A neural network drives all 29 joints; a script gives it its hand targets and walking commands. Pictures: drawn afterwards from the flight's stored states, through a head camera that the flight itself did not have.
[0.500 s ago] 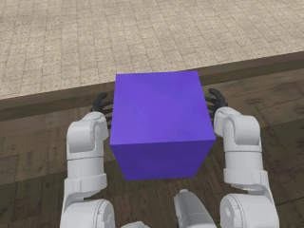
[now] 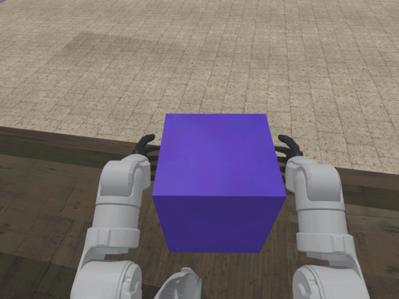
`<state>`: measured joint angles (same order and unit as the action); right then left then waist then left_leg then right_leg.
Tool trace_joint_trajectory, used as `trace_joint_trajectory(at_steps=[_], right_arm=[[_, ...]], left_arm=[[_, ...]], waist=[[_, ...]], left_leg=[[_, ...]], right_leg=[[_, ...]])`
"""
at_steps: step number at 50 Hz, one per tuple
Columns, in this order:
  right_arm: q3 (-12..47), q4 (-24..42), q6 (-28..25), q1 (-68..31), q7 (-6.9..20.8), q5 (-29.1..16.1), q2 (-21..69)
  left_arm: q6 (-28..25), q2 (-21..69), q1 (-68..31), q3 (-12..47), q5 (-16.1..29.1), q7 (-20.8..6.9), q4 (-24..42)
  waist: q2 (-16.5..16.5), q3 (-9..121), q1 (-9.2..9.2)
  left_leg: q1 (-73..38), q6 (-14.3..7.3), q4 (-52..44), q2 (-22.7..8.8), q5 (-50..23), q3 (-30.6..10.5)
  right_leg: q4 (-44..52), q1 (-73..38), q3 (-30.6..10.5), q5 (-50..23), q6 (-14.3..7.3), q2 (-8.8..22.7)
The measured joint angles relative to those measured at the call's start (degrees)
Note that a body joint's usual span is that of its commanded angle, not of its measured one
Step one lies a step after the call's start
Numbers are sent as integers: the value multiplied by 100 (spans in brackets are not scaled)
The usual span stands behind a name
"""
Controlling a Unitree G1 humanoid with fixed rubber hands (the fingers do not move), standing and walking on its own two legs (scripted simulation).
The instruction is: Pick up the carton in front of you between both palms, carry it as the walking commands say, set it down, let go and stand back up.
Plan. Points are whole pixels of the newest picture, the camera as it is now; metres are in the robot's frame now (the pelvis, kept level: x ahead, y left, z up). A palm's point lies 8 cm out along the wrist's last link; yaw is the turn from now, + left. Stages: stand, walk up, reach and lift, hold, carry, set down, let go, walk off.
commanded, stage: carry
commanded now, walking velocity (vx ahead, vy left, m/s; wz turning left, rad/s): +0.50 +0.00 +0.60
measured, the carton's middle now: (214, 186) +0.35 +0.03 +0.02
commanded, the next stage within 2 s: none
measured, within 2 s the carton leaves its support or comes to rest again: neither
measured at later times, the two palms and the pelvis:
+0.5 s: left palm (193, 113) +0.76 +0.13 -0.13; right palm (274, 112) +0.76 -0.17 -0.11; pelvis +0.42 -0.01 -0.21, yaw -5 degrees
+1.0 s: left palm (233, 88) +1.20 -0.03 -0.32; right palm (286, 104) +1.07 -0.30 -0.31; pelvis +0.83 -0.01 -0.39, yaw -22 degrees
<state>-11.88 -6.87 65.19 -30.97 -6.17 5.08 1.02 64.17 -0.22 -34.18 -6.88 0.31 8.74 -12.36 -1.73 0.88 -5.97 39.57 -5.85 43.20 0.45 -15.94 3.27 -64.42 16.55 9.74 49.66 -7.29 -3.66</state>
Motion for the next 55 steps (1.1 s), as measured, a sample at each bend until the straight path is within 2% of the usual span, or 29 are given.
trace_joint_trajectory(at_steps=[1, 3, 5, 6, 7, 9, 11, 14, 16, 18, 20, 21, 23, 24, 25, 28, 29, 31, 33, 35, 37, 38, 40, 42, 44, 48, 50, 53, 55], right_arm=[[20, 62, -8, -5, -13, -10, -8], [73, 95, -54, -53, -58, -3, 43], [194, 24, -170, -174, -124, 42, 123], [248, -56, -236, -199, -146, 33, 122], [293, -126, -300, -176, -175, -4, 121], [396, -229, -371, -23, -252, -133, 86], [493, -270, -417, 136, -311, -314, 30], [606, -279, -531, 249, -363, -488, -10], [616, -224, -619, 264, -374, -535, 6], [559, -123, -693, 258, -373, -551, 52], [437, 14, -752, 279, -345, -592, 45], [357, 95, -777, 324, -306, -608, 20], [201, 174, -811, 288, -109, -618, -53], [163, 166, -809, 270, -82, -523, -29], [105, 136, -780, 251, -45, -439, 16], [-20, 44, -671, 347, 15, -165, 203], [-42, 42, -626, 383, 24, -98, 241], [-85, 96, -555, 407, 31, -13, 270], [-104, 228, -508, 404, 35, -11, 215], [-54, 342, -466, 363, 28, -31, 142], [40, 288, -432, 220, -15, -17, 143], [76, 233, -424, 136, -53, 2, 175], [163, 63, -424, -8, -165, -28, 168], [252, -179, -323, -43, -213, -162, 89], [349, -353, -252, -60, -259, -325, 7], [501, -444, -283, 7, -374, -555, -52], [523, -418, -350, 14, -388, -623, -59], [512, -242, -455, 25, -394, -695, -34], [437, -68, -483, 16, -388, -733, -21]], left_arm=[[-15, 11, -29, -40, -2, -2, 36], [-55, -13, -5, -153, 12, -33, 134], [-147, -85, 36, -331, 30, -118, 234], [-198, -70, 70, -404, -7, -153, 239], [-238, -40, 104, -452, -63, -171, 216], [-266, 90, 265, -554, -185, -183, 212], [-262, 208, 489, -596, -287, -192, 320], [-301, 287, 768, -594, -358, -198, 571], [-346, 285, 883, -553, -364, -196, 762], [-382, 269, 940, -504, -352, -179, 952], [-434, 263, 922, -381, -321, -125, 1050], [-455, 276, 886, -288, -320, -89, 1055], [-534, 317, 727, -164, -339, -13, 970], [-528, 298, 669, -121, -324, 29, 913], [-507, 261, 627, -108, -275, 44, 834], [-412, 103, 545, -46, -63, 73, 484], [-384, 65, 501, -30, 1, 81, 372], [-362, -4, 362, 15, 121, 107, 193], [-390, -31, 189, 89, 177, 118, 86], [-388, -47, 36, 90, 189, 112, 69], [-351, -137, -55, 5, 210, 54, 58], [-349, -220, -114, -34, 228, -3, 13], [-379, -263, -230, -139, 155, -86, -149], [-276, -190, -99, -229, 33, -134, -191], [-143, -142, -30, -292, -82, -166, -184], [-54, -48, 206, -381, -206, -186, 39], [-64, 12, 359, -406, -266, -187, 278], [-88, 98, 566, -432, -331, -171, 738], [-115, 158, 633, -421, -348, -136, 993]], waist=[[-37, -39, 58], [-62, -73, 239], [23, -90, 533], [8, -72, 655], [64, -76, 786], [108, -80, 970], [90, -148, 1064], [94, -256, 1136], [201, -290, 1101], [347, -274, 1016], [424, -254, 822], [475, -233, 677], [381, -190, 357], [360, -166, 232], [302, -159, 115], [262, -131, -122], [254, -130, -158], [239, -111, -207], [138, -94, -186], [53, -21, -94], [5, 114, 120], [56, 204, 294], [274, 234, 587], [195, 294, 783], [178, 229, 934], [309, -39, 1147], [331, -148, 1212], [450, -255, 1193], [494, -289, 1067]], left_leg=[[-231, -68, -238, 33, -154, 228], [-949, -256, -542, 158, -2, 618], [-1383, -363, -443, 465, 2284, 577], [-1473, -357, -299, 575, 3294, 473], [-1418, -336, -6, 680, 3826, 472], [-1306, -363, 579, 709, 4129, 565], [-1370, -362, 1000, 644, 4587, 573], [-1576, -220, 1531, 458, 5387, 524], [-1795, -148, 1841, 347, 5927, 542], [-2069, -68, 2194, 255, 6476, 627], [-2176, -9, 3148, 44, 5861, 814], [-2011, 43, 4078, -64, 5393, 874], [-1339, 371, 5646, -83, 5311, 451], [-988, 447, 5780, -28, 5145, 148], [-658, 501, 5585, -36, 5017, -163], [-42, 618, 3617, -92, 4348, -799], [70, 598, 3018, -116, 3877, -887], [168, 552, 1795, -161, 2220, -906], [-61, 538, 326, -156, 803, -820], [-458, 501, -621, -83, -48, -635], [-1136, 407, -1111, -10, -476, -352], [-1412, 325, -1064, 40, 460, -223], [-1322, 367, -287, 258, 2116, -13], [-1405, 166, 219, 325, 3666, 63], [-1446, 43, 622, 320, 3943, 125], [-1705, 75, 1180, 257, 5031, 332], [-1854, 117, 1486, 203, 5406, 379], [-2234, 178, 1935, 160, 6023, 526], [-2461, 311, 2516, 63, 5676, 713]], right_leg=[[-308, -70, 83, 123, -1, 54], [-1461, 41, 200, -1003, 356, 262], [-2946, 687, -149, -1083, 678, 387], [-3234, 1068, -416, -1266, 700, 368], [-3220, 1437, -702, -1488, 674, 431], [-2550, 2079, -1159, -1941, 664, 517], [-1651, 2521, -1342, -2521, 631, 585], [-399, 2887, -1291, -4248, 468, 626], [971, 2729, -1133, -5578, 398, 565], [2133, 2330, -806, -6431, 332, 457], [2617, 1675, -311, -6785, 180, 286], [2817, 1196, -186, -6431, -3, 205], [2514, 847, -297, -4106, -156, -102], [2376, 728, -420, -3221, -155, -252], [2183, 700, -467, -2846, -37, -375], [1664, 578, -609, -2318, -132, -543], [1533, 500, -683, -2100, -131, -560], [1142, 404, -877, -1605, -97, -560], [704, 236, -1021, -1003, -14, -556], [97, 75, -1098, -394, 58, -523], [-1159, 124, -1051, -775, 119, -422], [-2004, 288, -1061, -868, 184, -351], [-3157, 746, -1271, -1207, 238, -211], [-3316, 1318, -1296, -1790, 230, -119], [-2850, 1921, -1239, -2279, 235, 57], [-1182, 2725, -1112, -3115, 240, 299], [-534, 2989, -1055, -4183, 151, 313], [1445, 2734, -813, -6095, 150, 264], [2272, 2230, -441, -6627, 102, 183]])
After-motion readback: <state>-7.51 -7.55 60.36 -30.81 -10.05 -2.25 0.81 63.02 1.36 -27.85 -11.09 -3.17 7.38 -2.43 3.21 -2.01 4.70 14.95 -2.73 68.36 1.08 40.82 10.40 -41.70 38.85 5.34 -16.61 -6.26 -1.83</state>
